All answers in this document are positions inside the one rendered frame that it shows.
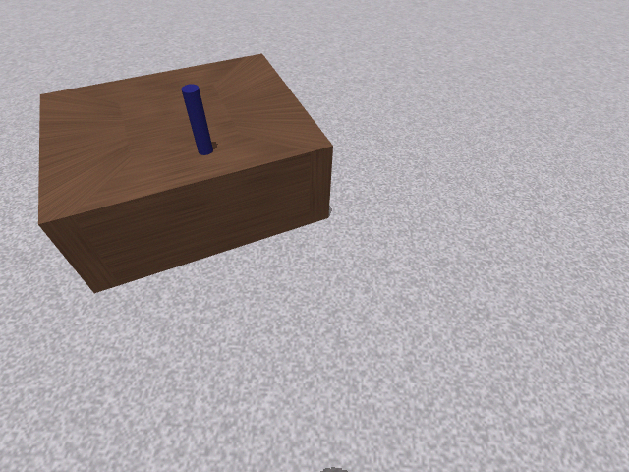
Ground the can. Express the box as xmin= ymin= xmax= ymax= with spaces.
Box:
xmin=182 ymin=84 xmax=213 ymax=155

